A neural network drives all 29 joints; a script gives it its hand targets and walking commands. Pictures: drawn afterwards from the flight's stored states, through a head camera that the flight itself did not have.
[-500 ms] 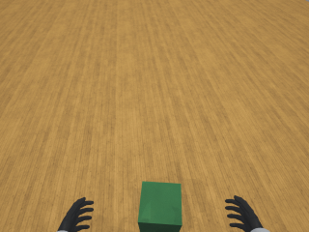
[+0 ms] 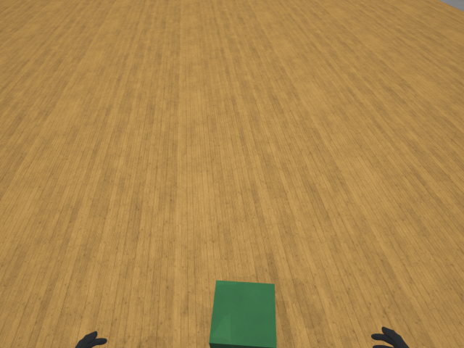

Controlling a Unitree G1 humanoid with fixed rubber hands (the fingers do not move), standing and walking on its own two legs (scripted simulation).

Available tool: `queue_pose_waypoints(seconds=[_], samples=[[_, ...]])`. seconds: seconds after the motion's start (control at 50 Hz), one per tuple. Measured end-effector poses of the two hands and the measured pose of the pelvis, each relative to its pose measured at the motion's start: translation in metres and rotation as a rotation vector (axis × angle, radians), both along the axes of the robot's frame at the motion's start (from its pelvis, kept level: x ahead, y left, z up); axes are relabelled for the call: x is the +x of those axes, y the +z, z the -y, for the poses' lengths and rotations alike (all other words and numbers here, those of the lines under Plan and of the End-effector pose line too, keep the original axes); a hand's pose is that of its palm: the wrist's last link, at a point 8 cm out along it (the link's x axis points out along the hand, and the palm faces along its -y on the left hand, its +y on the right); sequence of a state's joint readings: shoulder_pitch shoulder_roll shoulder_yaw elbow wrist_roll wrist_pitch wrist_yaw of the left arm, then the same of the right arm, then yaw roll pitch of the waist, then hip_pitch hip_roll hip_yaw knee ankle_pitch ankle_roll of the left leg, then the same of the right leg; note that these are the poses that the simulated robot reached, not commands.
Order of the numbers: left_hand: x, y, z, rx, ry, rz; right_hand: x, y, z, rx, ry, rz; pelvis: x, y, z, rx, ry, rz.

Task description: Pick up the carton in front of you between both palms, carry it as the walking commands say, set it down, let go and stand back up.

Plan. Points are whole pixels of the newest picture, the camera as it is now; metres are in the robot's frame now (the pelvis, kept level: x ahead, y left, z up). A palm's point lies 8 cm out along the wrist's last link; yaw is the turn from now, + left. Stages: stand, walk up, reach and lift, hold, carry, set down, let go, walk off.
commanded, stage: stand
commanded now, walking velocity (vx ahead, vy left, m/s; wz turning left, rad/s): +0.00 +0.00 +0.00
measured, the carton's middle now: (243, 323) +0.37 -0.02 -0.65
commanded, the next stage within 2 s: none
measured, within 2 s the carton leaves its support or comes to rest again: neither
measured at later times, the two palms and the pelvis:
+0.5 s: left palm out of the picture +0.08 +0.28 -0.09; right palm out of the picture +0.08 -0.29 -0.10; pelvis -0.01 -0.01 +0.00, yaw +0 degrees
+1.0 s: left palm out of the picture +0.06 +0.28 -0.10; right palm out of the picture +0.05 -0.30 -0.10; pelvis -0.03 -0.01 +0.01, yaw +0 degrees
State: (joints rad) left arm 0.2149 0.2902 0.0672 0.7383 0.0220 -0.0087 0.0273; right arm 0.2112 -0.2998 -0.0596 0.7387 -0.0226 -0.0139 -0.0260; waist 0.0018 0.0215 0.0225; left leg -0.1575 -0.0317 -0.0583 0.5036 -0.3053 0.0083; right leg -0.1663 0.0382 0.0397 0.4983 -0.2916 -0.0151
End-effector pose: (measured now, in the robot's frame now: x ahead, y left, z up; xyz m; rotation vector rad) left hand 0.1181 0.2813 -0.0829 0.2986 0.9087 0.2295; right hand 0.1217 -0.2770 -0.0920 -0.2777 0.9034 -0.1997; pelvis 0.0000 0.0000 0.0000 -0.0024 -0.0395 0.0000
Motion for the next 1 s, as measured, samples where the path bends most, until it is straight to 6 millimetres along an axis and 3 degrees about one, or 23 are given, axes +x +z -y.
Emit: queue_pose_waypoints(seconds=[0.22, 0.66, 1.0], samples=[[-0.014, -0.007, 0.006, -0.012, 0.007, -0.046, -0.018, -0.006, 0.005, -0.003, -0.008, -0.059, -0.005, 0.002, 0.004, 0.002, 0.003, 0.008], [-0.048, -0.012, 0.001, -0.001, 0.034, -0.127, -0.052, -0.011, 0.018, -0.019, -0.024, -0.148, -0.020, 0.006, 0.009, 0.004, 0.005, 0.021], [-0.061, -0.014, -0.001, 0.000, 0.042, -0.163, -0.070, -0.013, 0.025, -0.028, -0.036, -0.192, -0.027, 0.008, 0.010, 0.004, 0.004, 0.022]])
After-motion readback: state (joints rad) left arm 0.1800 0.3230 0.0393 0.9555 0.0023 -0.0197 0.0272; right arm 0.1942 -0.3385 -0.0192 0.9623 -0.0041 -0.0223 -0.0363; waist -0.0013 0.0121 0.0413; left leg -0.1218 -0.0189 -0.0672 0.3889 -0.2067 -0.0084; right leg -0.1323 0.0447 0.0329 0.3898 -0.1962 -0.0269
